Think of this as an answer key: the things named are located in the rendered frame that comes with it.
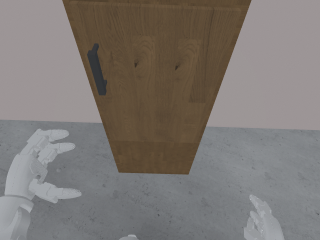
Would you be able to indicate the right robot hand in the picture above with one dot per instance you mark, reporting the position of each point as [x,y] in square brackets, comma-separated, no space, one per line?
[268,227]

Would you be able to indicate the handle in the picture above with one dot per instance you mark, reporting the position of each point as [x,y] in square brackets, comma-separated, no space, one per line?
[96,70]

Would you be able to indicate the left robot forearm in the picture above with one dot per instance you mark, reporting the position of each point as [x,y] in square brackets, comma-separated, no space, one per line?
[14,217]

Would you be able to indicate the cupboard door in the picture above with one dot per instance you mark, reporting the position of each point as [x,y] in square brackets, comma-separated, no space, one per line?
[162,64]

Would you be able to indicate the left robot hand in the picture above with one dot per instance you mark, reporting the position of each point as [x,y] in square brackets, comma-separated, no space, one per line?
[21,178]

